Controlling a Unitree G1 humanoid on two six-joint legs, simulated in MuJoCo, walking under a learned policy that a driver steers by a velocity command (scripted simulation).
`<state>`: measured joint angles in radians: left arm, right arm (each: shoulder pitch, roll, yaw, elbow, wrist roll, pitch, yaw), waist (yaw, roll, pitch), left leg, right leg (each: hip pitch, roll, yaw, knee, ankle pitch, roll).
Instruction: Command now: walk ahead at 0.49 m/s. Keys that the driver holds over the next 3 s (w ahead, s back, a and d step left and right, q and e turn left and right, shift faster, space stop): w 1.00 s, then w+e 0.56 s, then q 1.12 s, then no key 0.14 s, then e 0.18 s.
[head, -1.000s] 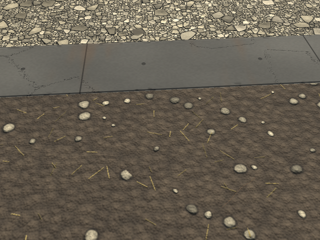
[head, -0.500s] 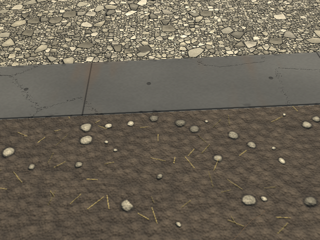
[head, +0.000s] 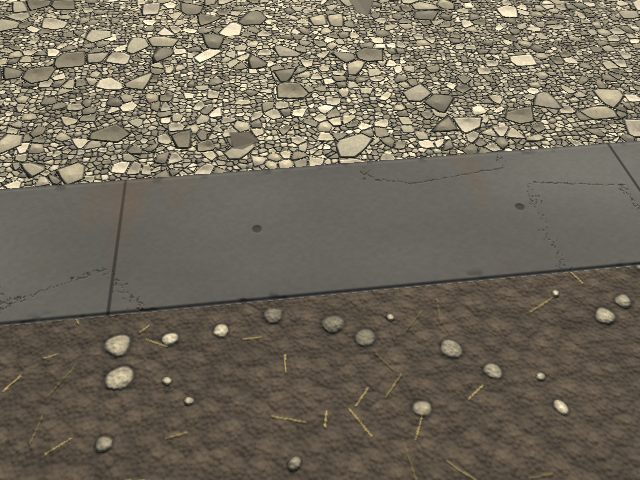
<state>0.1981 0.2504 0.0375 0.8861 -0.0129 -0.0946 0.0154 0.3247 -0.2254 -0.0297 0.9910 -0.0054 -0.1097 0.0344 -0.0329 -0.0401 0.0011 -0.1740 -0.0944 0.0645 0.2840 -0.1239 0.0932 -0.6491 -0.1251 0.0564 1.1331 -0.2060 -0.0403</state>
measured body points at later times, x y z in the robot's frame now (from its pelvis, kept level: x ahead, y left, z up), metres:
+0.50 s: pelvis +0.27 -0.08 +0.00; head +0.29 -0.10 +0.45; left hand +0.33 +0.18 -0.12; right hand +0.36 -0.35 -0.14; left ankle +0.27 +0.08 -0.66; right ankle +0.29 -0.16 -0.74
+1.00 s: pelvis +0.55 -0.01 -0.01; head +0.57 +0.00 +0.44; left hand +0.58 +0.25 -0.15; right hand +0.67 -0.27 -0.13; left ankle +0.61 +0.07 -0.74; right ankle +0.45 -0.16 -0.65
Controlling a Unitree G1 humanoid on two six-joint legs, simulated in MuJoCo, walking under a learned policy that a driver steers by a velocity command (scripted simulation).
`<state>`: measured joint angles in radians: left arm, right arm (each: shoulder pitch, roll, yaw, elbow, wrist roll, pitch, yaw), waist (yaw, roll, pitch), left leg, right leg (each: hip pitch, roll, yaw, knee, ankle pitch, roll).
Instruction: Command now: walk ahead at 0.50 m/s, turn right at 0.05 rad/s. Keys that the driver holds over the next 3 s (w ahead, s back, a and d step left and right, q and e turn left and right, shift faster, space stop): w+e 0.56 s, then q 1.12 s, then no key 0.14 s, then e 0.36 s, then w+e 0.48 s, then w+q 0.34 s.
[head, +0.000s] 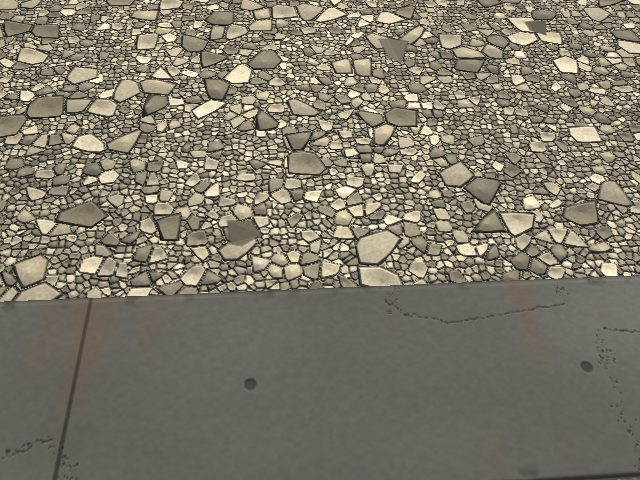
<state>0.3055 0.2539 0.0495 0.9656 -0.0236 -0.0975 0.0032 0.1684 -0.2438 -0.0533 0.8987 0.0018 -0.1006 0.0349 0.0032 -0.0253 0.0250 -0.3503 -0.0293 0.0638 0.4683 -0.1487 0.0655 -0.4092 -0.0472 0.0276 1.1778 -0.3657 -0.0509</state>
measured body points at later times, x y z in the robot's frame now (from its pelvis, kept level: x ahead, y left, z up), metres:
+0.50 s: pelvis +0.30 -0.07 -0.02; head +0.31 -0.08 +0.43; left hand +0.50 +0.13 -0.14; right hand +0.20 -0.28 -0.17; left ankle +0.07 +0.08 -0.71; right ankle +0.38 -0.18 -0.74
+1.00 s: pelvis +0.53 -0.11 -0.01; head +0.56 -0.10 +0.44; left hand +0.68 +0.14 -0.13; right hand +0.61 -0.39 -0.12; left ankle +0.66 -0.04 -0.74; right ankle +0.39 -0.19 -0.71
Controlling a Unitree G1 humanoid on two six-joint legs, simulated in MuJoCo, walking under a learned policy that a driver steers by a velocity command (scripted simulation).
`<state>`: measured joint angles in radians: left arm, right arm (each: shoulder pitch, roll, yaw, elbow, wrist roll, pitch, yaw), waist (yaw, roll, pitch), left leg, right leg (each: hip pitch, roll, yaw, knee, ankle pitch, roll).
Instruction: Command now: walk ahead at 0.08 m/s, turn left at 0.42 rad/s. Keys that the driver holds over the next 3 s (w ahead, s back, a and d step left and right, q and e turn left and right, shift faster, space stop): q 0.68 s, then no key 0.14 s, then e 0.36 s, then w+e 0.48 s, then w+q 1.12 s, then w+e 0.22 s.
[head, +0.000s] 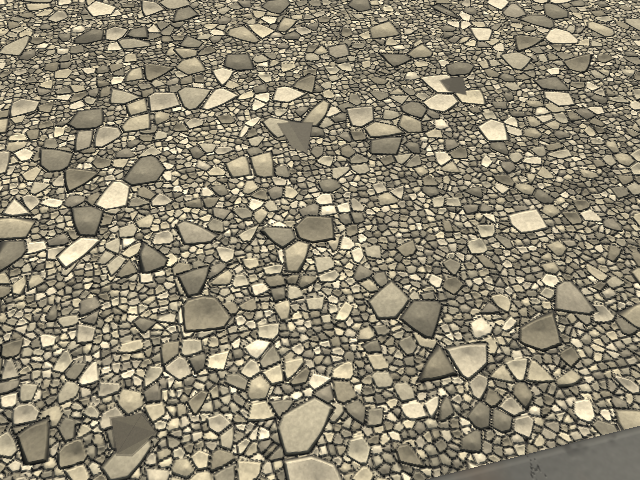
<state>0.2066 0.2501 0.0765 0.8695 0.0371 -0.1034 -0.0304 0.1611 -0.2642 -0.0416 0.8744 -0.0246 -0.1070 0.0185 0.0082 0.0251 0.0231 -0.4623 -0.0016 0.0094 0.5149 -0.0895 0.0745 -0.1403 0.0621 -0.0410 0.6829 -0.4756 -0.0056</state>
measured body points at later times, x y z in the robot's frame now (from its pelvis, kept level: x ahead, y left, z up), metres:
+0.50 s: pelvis +0.04 -0.05 +0.02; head +0.08 -0.05 +0.47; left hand +0.00 +0.25 -0.08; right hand +0.28 -0.24 -0.08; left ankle +0.06 +0.09 -0.67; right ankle +0.04 -0.14 -0.73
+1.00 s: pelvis +0.04 +0.00 +0.01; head +0.07 +0.02 +0.46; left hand +0.00 +0.30 -0.10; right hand +0.32 -0.14 -0.09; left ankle +0.00 +0.09 -0.73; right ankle +0.08 -0.13 -0.73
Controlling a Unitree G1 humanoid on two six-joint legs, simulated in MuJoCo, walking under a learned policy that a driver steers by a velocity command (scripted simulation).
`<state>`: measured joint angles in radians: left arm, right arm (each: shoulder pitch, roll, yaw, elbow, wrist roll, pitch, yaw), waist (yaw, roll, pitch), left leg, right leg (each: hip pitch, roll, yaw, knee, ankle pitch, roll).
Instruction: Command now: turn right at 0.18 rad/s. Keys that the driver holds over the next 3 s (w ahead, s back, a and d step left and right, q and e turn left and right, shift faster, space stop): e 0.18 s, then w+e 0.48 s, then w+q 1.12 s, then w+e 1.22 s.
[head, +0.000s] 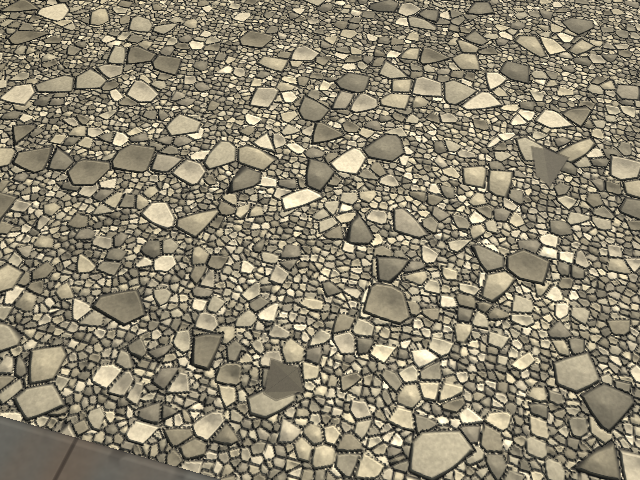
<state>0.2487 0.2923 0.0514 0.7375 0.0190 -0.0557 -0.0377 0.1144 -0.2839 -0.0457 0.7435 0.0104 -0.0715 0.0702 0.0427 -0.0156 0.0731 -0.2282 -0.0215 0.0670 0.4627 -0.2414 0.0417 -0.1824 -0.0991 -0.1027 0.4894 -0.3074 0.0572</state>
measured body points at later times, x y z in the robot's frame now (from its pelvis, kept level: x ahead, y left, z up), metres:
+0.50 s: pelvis +0.05 -0.09 +0.00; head +0.07 -0.11 +0.45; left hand +0.22 +0.15 -0.10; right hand +0.05 -0.37 -0.13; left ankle +0.01 +0.09 -0.70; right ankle +0.00 -0.17 -0.74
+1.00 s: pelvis +0.30 -0.19 -0.02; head +0.32 -0.20 +0.43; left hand +0.41 +0.06 -0.15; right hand +0.32 -0.47 -0.14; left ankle +0.33 -0.10 -0.74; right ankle +0.10 -0.22 -0.63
